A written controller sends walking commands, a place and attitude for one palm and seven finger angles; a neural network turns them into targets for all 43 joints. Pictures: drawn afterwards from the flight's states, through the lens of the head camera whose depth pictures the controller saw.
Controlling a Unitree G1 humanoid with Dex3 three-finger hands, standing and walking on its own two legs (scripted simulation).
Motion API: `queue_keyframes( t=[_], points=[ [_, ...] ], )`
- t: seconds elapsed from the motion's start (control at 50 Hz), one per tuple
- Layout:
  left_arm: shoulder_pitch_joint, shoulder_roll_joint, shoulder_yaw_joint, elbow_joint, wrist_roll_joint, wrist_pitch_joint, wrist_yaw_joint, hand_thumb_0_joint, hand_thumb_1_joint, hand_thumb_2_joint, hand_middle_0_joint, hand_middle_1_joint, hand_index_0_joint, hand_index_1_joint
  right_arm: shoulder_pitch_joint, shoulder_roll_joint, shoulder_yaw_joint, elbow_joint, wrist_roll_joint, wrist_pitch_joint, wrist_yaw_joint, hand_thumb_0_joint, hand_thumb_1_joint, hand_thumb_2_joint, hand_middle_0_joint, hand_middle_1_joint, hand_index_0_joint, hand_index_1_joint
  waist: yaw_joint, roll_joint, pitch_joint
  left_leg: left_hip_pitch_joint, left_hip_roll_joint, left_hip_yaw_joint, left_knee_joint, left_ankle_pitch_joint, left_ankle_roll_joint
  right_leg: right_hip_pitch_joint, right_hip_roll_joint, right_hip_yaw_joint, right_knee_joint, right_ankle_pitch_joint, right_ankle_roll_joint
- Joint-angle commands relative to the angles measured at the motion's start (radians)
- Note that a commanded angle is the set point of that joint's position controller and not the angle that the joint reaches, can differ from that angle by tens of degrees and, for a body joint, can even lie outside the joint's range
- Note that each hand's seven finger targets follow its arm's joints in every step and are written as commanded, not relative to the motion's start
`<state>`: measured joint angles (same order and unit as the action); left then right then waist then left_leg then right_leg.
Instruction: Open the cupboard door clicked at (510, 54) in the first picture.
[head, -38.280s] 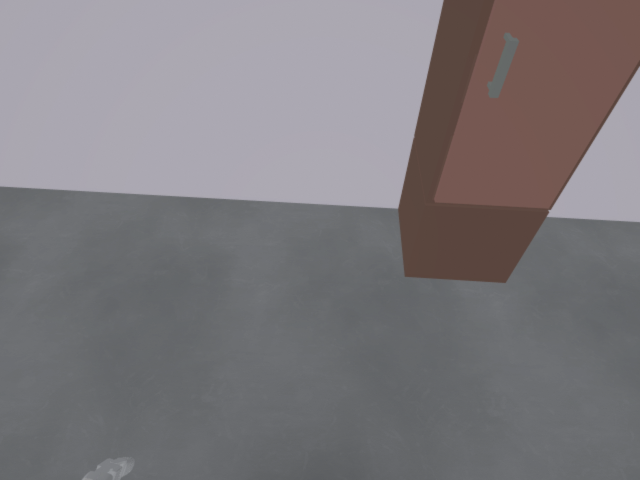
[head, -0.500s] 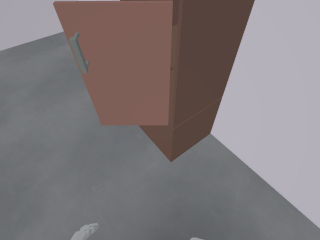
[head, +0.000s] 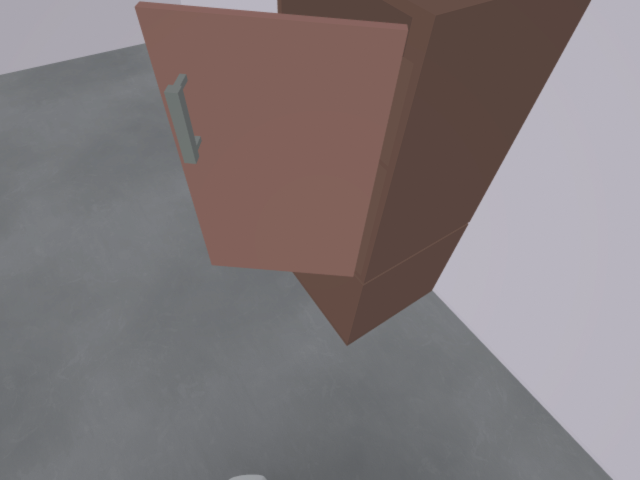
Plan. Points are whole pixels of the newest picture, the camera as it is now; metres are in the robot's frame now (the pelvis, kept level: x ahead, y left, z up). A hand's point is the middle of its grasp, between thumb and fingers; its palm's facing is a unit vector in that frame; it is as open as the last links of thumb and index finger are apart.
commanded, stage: come to a stop and stand still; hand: left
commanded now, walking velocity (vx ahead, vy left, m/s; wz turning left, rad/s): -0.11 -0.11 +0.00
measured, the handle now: (186, 120) +0.58 +0.26 +0.10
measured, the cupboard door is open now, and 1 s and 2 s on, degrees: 52 52 52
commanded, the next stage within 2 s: look again from close up in 0.54 s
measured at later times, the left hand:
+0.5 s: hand out of the picture +0.00 +0.14 -0.17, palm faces +0.05 -0.98 -0.20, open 7.3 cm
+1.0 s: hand out of the picture -0.03 +0.18 -0.17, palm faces -0.01 -0.98 -0.20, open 7.4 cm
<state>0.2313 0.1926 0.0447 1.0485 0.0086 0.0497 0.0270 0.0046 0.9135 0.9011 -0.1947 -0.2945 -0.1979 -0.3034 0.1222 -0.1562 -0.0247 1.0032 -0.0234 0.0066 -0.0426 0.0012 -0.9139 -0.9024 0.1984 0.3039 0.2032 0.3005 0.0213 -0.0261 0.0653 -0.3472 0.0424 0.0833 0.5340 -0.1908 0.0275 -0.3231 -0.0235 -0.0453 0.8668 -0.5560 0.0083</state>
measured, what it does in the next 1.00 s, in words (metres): steps on the spot: right foot, then left foot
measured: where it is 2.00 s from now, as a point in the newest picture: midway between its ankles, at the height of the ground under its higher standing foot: outside the picture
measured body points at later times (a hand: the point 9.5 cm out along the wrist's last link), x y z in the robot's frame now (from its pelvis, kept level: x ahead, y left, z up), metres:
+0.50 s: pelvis -0.02 -0.04 +0.00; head +0.00 -0.04 +0.45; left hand +0.00 +0.19 -0.15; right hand -0.02 -0.28 -0.15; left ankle -0.04 +0.09 -0.73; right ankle -0.05 -0.15 -0.73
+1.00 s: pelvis -0.05 +0.00 +0.00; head -0.05 +0.01 +0.45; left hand -0.03 +0.23 -0.16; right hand -0.02 -0.23 -0.15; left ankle -0.04 +0.09 -0.73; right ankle -0.05 -0.15 -0.73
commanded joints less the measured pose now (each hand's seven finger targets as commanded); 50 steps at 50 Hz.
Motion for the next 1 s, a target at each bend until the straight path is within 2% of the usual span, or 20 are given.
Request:
queue_keyframes(
  t=[0.0, 0.08, 0.12, 0.14, 0.16, 0.18, 0.2, 0.24, 0.36, 0.44, 0.46, 0.56, 0.58, 0.6, 0.62, 0.66, 0.7, 0.74, 0.88, 0.98],
  points=[
    [0.047, 0.062, 0.023, -0.069, 0.002, -0.004, -0.001, 0.0, 0.9, 0.9, -0.2, -0.3, -0.2, -0.3, 0.112, -0.22, -0.063, -0.027, -0.004, 0.011, -0.019, 0.0, -0.9, -0.9, 0.2, 0.3, 0.2, 0.3, -0.046, 0.137, -0.166, 0.234, 0.313, -0.24, -0.133, 0.596, 0.184, -0.089, -0.005, 0.044, 0.111, -0.009, 0.006],
    [0.079, 0.043, 0.022, -0.083, 0.004, -0.005, -0.007, 0.0, 0.9, 0.9, -0.2, -0.3, -0.2, -0.3, 0.064, -0.225, -0.071, -0.041, -0.005, 0.015, -0.007, 0.0, -0.9, -0.9, 0.2, 0.3, 0.2, 0.3, -0.031, 0.204, -0.178, 0.164, 0.282, -0.21, -0.167, 0.327, 0.141, 0.019, -0.008, 0.009, -0.103, 0.073, 0.002],
    [0.153, 0.044, 0.024, -0.061, 0.008, -0.016, -0.009, 0.0, 0.9, 0.9, -0.2, -0.3, -0.2, -0.3, 0.042, -0.209, -0.068, -0.044, 0.002, 0.02, 0.003, 0.0, -0.9, -0.9, 0.2, 0.3, 0.2, 0.3, 0.005, 0.172, -0.173, 0.06, 0.209, -0.167, -0.138, 0.072, 0.083, 0.176, 0.003, -0.018, -0.351, 0.254, -0.003],
    [0.177, 0.08, 0.026, -0.052, 0.017, -0.023, -0.004, 0.0, 0.9, 0.9, -0.2, -0.3, -0.2, -0.3, 0.042, -0.162, -0.064, -0.049, 0.01, 0.026, 0.01, 0.0, -0.9, -0.9, 0.2, 0.3, 0.2, 0.3, 0.013, 0.032, -0.13, -0.026, 0.121, -0.116, -0.068, -0.109, 0.027, 0.217, -0.049, 0.071, -0.52, 0.271, -0.02],
    [0.141, 0.151, 0.03, -0.06, 0.026, -0.035, 0.0, 0.0, 0.9, 0.9, -0.2, -0.3, -0.2, -0.3, 0.038, -0.088, -0.05, -0.063, 0.018, 0.034, 0.02, 0.0, -0.9, -0.9, 0.2, 0.3, 0.2, 0.3, -0.004, -0.225, -0.072, -0.11, -0.003, -0.029, 0.052, -0.256, -0.048, 0.151, -0.241, 0.321, -0.664, 0.124, -0.089],
    [0.069, 0.169, 0.022, -0.084, 0.018, -0.043, 0.003, 0.0, 0.9, 0.9, -0.2, -0.3, -0.2, -0.3, -0.013, -0.102, -0.044, -0.08, 0.012, 0.039, 0.032, 0.0, -0.9, -0.9, 0.2, 0.3, 0.2, 0.3, 0.009, -0.228, -0.008, -0.073, -0.008, -0.068, 0.167, -0.306, -0.051, -0.01, -0.335, 0.386, -0.743, 0.016, -0.152],
    [0.02, 0.164, 0.014, -0.1, 0.019, -0.047, 0.002, 0.0, 0.9, 0.9, -0.2, -0.3, -0.2, -0.3, -0.007, -0.097, -0.044, -0.08, 0.007, 0.036, 0.044, 0.0, -0.9, -0.9, 0.2, 0.3, 0.2, 0.3, -0.011, -0.124, 0.002, -0.016, -0.001, -0.087, 0.192, -0.278, -0.046, -0.07, -0.322, 0.333, -0.739, -0.025, -0.17],
    [-0.022, 0.13, 0.01, -0.085, 0.015, -0.065, 0.002, 0.0, 0.9, 0.9, -0.2, -0.3, -0.2, -0.3, 0.036, -0.093, -0.041, -0.026, -0.001, 0.034, 0.044, 0.0, -0.9, -0.9, 0.2, 0.3, 0.2, 0.3, -0.029, -0.176, 0.031, -0.018, -0.005, -0.086, 0.224, -0.176, -0.046, -0.044, -0.242, 0.278, -0.688, 0.14, -0.138],
    [0.052, 0.141, 0.018, -0.032, 0.011, -0.082, 0.002, 0.0, 0.9, 0.9, -0.2, -0.3, -0.2, -0.3, 0.117, -0.085, -0.025, 0.028, 0.007, 0.003, 0.034, 0.0, -0.9, -0.9, 0.2, 0.3, 0.2, 0.3, -0.008, -0.071, -0.016, 0.048, -0.023, -0.055, -0.035, -0.13, -0.062, 0.182, -0.252, 0.208, -0.538, 0.594, -0.142],
    [0.072, 0.093, 0.007, -0.003, -0.006, -0.077, 0.005, 0.0, 0.9, 0.9, -0.2, -0.3, -0.2, -0.3, 0.179, -0.123, -0.017, 0.071, 0.008, -0.023, 0.012, 0.0, -0.9, -0.9, 0.2, 0.3, 0.2, 0.3, -0.002, 0.023, -0.119, 0.237, 0.073, -0.109, -0.097, 0.331, -0.024, 0.178, -0.134, 0.09, -0.429, 0.672, -0.054],
    [0.068, 0.084, 0.005, 0.002, -0.003, -0.074, 0.01, 0.0, 0.9, 0.9, -0.2, -0.3, -0.2, -0.3, 0.18, -0.126, -0.019, 0.074, 0.009, -0.018, 0.009, 0.0, -0.9, -0.9, 0.2, 0.3, 0.2, 0.3, -0.004, -0.009, -0.112, 0.228, 0.08, -0.099, -0.091, 0.293, -0.026, 0.176, -0.128, 0.091, -0.453, 0.63, -0.054],
    [0.045, 0.072, -0.009, 0.03, -0.004, -0.058, 0.006, 0.0, 0.9, 0.9, -0.2, -0.3, -0.2, -0.3, 0.186, -0.11, -0.004, 0.105, 0.01, -0.02, 0.0, 0.0, -0.9, -0.9, 0.2, 0.3, 0.2, 0.3, -0.007, 0.08, -0.07, 0.204, 0.07, -0.126, -0.154, 0.254, -0.01, 0.186, -0.095, 0.073, -0.472, 0.492, -0.041],
    [0.173, 0.083, -0.02, 0.064, 0.009, -0.088, 0.05, 0.0, 0.9, 0.9, -0.2, -0.3, -0.2, -0.3, 0.067, -0.129, 0.001, 0.016, 0.022, -0.038, 0.019, 0.0, -0.9, -0.9, 0.2, 0.3, 0.2, 0.3, 0.037, 0.05, 0.01, 0.128, 0.064, -0.075, 0.058, 0.191, -0.03, 0.123, -0.149, 0.15, -0.5, 0.79, -0.035],
    [0.125, 0.129, -0.015, 0.039, 0.012, -0.106, 0.043, 0.0, 0.9, 0.9, -0.2, -0.3, -0.2, -0.3, 0.103, -0.104, 0.01, -0.022, 0.021, -0.028, 0.026, 0.0, -0.9, -0.9, 0.2, 0.3, 0.2, 0.3, -0.028, 0.008, -0.02, 0.096, 0.036, -0.07, 0.028, 0.074, -0.035, 0.164, -0.194, 0.155, -0.452, 0.962, -0.057],
    [0.099, 0.123, -0.015, 0.017, 0.011, -0.105, 0.035, 0.0, 0.9, 0.9, -0.2, -0.3, -0.2, -0.3, 0.185, -0.069, 0.008, -0.001, 0.009, -0.031, 0.021, 0.0, -0.9, -0.9, 0.2, 0.3, 0.2, 0.3, -0.045, 0.017, -0.101, 0.113, 0.015, -0.075, -0.019, 0.03, -0.022, 0.218, -0.192, 0.133, -0.382, 0.999, -0.066],
    [0.081, 0.087, -0.024, 0.001, 0.004, -0.091, 0.033, 0.0, 0.9, 0.9, -0.2, -0.3, -0.2, -0.3, 0.22, -0.101, 0.005, 0.009, 0.009, -0.035, 0.016, 0.0, -0.9, -0.9, 0.2, 0.3, 0.2, 0.3, -0.038, 0.005, -0.161, 0.151, 0.057, -0.112, -0.043, 0.19, -0.005, 0.211, -0.118, 0.072, -0.352, 0.706, -0.055],
    [0.078, 0.075, -0.03, -0.009, 0.01, -0.077, 0.028, 0.0, 0.9, 0.9, -0.2, -0.3, -0.2, -0.3, 0.202, -0.111, 0.004, 0.0, 0.007, -0.039, 0.015, 0.0, -0.9, -0.9, 0.2, 0.3, 0.2, 0.3, -0.024, 0.083, -0.095, 0.139, 0.079, -0.132, -0.061, 0.261, 0.007, 0.153, -0.078, 0.058, -0.363, 0.478, -0.044],
    [0.087, 0.066, -0.031, -0.008, 0.011, -0.065, 0.024, 0.0, 0.9, 0.9, -0.2, -0.3, -0.2, -0.3, 0.186, -0.119, 0.005, -0.008, 0.006, -0.037, 0.013, 0.0, -0.9, -0.9, 0.2, 0.3, 0.2, 0.3, -0.017, 0.074, -0.036, 0.095, 0.085, -0.154, -0.1, 0.2, 0.018, 0.126, -0.062, 0.052, -0.379, 0.36, -0.035],
    [0.096, 0.066, -0.035, -0.03, 0.014, -0.052, 0.011, 0.0, 0.9, 0.9, -0.2, -0.3, -0.2, -0.3, 0.17, -0.139, -0.001, -0.029, 0.005, -0.032, 0.018, 0.0, -0.9, -0.9, 0.2, 0.3, 0.2, 0.3, -0.015, 0.066, 0.051, 0.006, 0.076, -0.193, -0.233, -0.185, 0.025, 0.089, -0.051, 0.048, -0.4, 0.284, -0.028],
    [0.118, 0.064, -0.038, -0.03, 0.015, -0.055, 0.007, 0.0, 0.9, 0.9, -0.2, -0.3, -0.2, -0.3, 0.177, -0.142, -0.003, -0.025, 0.007, -0.035, 0.02, 0.0, -0.9, -0.9, 0.2, 0.3, 0.2, 0.3, -0.013, 0.06, 0.014, 0.032, 0.076, -0.192, -0.253, -0.196, 0.029, 0.098, -0.057, 0.053, -0.414, 0.315, -0.026]
  ],
)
